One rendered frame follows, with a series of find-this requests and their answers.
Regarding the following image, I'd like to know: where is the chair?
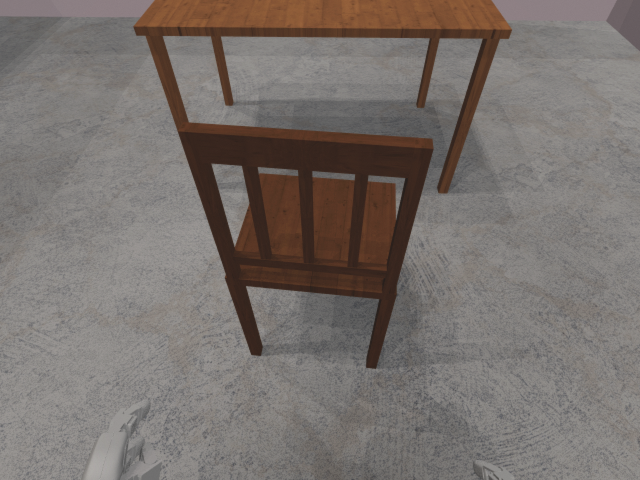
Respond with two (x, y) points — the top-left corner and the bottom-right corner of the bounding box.
(178, 122), (434, 369)

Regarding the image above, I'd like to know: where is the robot right hand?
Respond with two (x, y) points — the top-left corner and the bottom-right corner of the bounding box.
(473, 460), (514, 480)

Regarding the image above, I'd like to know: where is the table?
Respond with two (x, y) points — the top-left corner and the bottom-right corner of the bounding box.
(133, 0), (512, 194)

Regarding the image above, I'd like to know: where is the robot left hand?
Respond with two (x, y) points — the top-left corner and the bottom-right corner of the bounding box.
(81, 400), (162, 480)

